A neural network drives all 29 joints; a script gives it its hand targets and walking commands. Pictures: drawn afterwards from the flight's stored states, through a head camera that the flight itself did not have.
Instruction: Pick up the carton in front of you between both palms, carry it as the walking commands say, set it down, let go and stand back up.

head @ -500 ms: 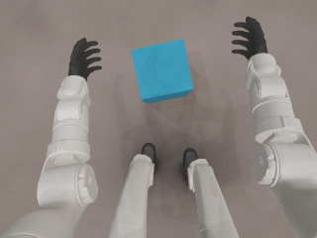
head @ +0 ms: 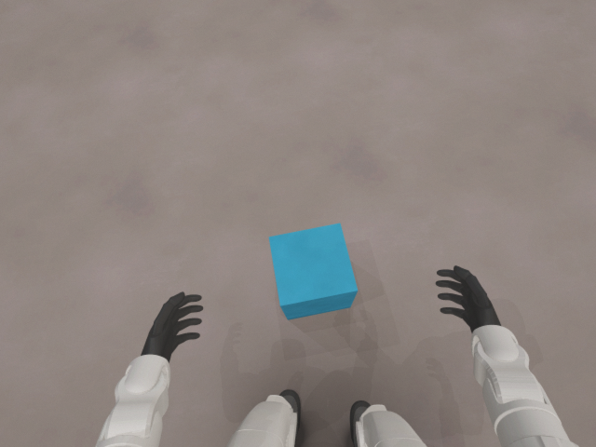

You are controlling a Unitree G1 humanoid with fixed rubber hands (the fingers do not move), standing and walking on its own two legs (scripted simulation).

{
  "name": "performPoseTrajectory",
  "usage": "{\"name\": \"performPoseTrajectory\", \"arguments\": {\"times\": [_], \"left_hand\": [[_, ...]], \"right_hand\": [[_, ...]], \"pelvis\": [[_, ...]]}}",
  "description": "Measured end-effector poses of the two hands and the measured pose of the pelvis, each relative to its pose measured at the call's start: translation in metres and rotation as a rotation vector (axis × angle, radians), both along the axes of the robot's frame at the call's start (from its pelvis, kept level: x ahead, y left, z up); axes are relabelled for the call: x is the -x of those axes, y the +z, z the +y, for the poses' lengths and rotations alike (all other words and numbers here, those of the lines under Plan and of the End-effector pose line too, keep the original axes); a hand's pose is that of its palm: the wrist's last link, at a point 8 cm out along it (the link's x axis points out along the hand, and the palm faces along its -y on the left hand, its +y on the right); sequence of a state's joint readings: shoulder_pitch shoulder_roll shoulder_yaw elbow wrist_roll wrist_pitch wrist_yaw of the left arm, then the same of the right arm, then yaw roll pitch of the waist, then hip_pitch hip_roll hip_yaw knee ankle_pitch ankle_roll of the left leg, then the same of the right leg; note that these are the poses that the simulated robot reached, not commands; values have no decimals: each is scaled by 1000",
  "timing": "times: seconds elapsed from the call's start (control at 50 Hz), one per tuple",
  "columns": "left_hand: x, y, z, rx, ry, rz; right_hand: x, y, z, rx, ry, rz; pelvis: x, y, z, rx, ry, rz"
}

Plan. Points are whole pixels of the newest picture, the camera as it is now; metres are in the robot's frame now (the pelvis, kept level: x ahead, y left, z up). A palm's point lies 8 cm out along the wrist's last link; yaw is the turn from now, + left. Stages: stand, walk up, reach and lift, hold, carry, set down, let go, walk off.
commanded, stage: let go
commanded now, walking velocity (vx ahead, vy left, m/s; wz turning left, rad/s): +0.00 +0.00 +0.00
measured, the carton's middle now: (312, 274) +0.47 +0.03 -0.63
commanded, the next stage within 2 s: stand in 0.70 s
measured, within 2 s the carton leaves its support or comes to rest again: neither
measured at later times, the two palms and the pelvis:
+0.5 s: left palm (159, 379) +0.18 +0.22 -0.05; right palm (538, 395) +0.17 -0.25 -0.05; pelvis +0.01 -0.01 +0.02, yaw +0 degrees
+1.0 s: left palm (114, 392) +0.16 +0.29 -0.08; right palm (573, 415) +0.15 -0.29 -0.06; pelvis +0.03 +0.01 +0.01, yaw +0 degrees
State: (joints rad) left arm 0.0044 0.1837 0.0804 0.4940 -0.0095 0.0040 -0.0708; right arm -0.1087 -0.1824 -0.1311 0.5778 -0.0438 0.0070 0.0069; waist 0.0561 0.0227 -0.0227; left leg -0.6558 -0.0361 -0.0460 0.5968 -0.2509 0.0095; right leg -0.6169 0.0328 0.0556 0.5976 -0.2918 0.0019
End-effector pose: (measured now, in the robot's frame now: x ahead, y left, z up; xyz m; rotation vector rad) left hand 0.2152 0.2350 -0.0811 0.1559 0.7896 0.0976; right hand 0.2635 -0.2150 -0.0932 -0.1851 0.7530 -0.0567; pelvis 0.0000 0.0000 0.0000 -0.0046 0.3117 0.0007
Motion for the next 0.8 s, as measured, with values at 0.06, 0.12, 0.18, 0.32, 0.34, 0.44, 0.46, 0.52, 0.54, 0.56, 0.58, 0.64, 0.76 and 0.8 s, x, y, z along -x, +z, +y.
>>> {"name": "performPoseTrajectory", "arguments": {"times": [0.06, 0.12, 0.18, 0.32, 0.34, 0.44, 0.46, 0.52, 0.54, 0.56, 0.58, 0.64, 0.76, 0.8], "left_hand": [[20, 12, -4, -1, 3, 3], [35, 21, -7, -1, 2, 6], [44, 27, -9, 1, -3, 6], [44, 31, -17, 6, -29, 0], [42, 31, -18, 6, -33, -1], [37, 32, -20, 5, -41, -1], [37, 32, -20, 3, -41, 0], [38, 32, -18, -1, -40, 7], [39, 32, -17, -2, -39, 9], [40, 32, -15, -11, -37, 17], [40, 33, -13, -21, -32, 22], [42, 35, -7, -44, -14, 29], [44, 29, 10, -95, 5, 22], [47, 24, 22, -121, 8, 30]], "right_hand": [[21, 11, -7, -1, 2, 5], [39, 21, -13, -1, 1, 9], [55, 30, -20, -1, -1, 12], [82, 43, -32, 3, -16, 30], [85, 44, -33, 2, -18, 33], [91, 47, -34, -1, -21, 43], [91, 47, -33, -2, -20, 43], [90, 47, -30, -5, -19, 43], [90, 47, -29, -6, -18, 43], [89, 46, -28, -7, -22, 38], [89, 45, -27, -5, -25, 35], [92, 42, -24, 1, -27, 35], [97, 34, -28, 72, -22, 63], [102, 32, -39, 118, -33, 88]], "pelvis": [[-5, 7, -3, -3, 1, -70], [-9, 12, -6, -7, 3, -138], [-12, 16, -10, -10, 5, -203], [-15, 18, -16, -14, 7, -323], [-15, 18, -16, -14, 6, -336], [-14, 17, -16, -13, 2, -381], [-14, 17, -16, -12, 1, -387], [-14, 17, -14, -11, 0, -400], [-14, 17, -13, -11, 0, -403], [-14, 17, -12, -11, 1, -403], [-14, 16, -12, -11, 4, -404], [-14, 15, -9, -10, 9, -405], [-14, 13, -3, -7, 7, -372], [-15, 12, -2, -6, 4, -352]]}}
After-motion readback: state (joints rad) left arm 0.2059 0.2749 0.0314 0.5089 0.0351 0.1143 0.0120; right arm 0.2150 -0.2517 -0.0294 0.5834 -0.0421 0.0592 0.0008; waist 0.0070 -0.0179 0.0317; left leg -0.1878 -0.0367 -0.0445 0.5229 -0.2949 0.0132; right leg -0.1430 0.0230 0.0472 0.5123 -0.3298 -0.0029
